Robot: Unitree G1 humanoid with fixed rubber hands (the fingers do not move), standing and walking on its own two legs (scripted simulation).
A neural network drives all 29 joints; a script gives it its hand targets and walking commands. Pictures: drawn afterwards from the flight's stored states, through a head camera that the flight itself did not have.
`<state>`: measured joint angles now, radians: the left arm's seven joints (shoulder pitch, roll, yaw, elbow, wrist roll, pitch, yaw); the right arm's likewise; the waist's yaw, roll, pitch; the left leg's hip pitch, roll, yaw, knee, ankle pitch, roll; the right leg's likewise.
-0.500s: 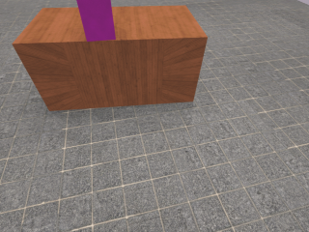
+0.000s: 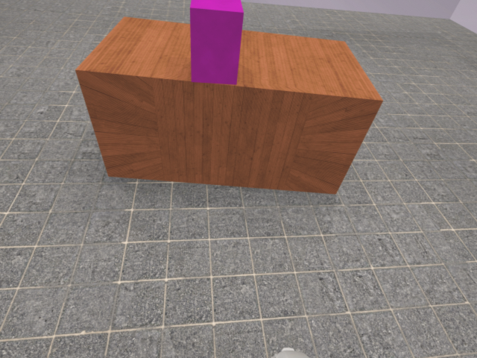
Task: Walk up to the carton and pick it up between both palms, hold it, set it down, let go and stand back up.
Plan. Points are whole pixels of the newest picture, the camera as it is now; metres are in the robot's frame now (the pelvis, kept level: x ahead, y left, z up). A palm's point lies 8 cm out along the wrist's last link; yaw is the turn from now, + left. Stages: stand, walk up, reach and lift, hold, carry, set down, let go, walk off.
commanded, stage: walk up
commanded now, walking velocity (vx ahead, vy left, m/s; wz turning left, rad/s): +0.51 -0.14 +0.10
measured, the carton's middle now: (215, 38) +1.38 +0.02 +0.00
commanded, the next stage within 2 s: none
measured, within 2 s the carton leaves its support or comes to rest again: neither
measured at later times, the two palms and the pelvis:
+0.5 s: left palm (141, 318) +0.28 +0.17 -0.16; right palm (354, 286) +0.33 -0.30 -0.15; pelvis +0.29 -0.07 -0.02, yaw -1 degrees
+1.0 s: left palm (140, 204) +0.57 +0.22 -0.15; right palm (311, 197) +0.59 -0.26 -0.14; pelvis +0.59 -0.01 -0.01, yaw +1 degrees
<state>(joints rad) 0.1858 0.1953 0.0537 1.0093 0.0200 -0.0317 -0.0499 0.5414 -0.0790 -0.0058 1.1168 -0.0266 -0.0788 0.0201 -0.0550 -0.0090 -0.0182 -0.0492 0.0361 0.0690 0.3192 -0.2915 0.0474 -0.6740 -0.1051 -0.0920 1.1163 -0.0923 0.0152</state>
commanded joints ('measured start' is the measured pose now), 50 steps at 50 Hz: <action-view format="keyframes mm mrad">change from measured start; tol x32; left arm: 1 -27 11 0 -31 -6 15 0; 9 -299 -7 -22 -96 2 -14 -7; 16 409 228 82 80 24 -33 37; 50 273 -46 -2 28 1 8 37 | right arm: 1 83 -160 -29 -32 5 -32 -22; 36 -570 -123 -27 -228 5 33 13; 42 21 -320 -107 -76 -49 -1 -23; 50 -195 -174 -42 -89 1 -38 -14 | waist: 1 20 105 123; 13 92 242 -1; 17 192 -161 -299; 20 85 39 154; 39 40 -161 43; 43 -99 193 -251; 50 91 146 104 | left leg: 1 49 208 -70 -119 577 -36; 13 143 240 19 209 1172 20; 15 -228 169 26 718 621 -16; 16 -433 16 -5 1030 -276 -19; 17 -556 3 -86 1173 -230 -1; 31 -556 41 35 563 322 -20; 39 -271 -79 145 181 76 35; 43 527 448 -666 49 414 260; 50 -201 244 -124 -107 461 42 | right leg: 1 -127 6 -28 -38 67 7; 9 23 89 -137 -482 78 -28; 14 652 128 -97 -590 36 -128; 16 1038 -296 451 -606 138 -259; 21 452 -190 273 -890 58 -220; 39 808 -162 1 -652 948 -130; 43 54 92 59 183 -426 -34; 50 178 -18 96 42 -134 6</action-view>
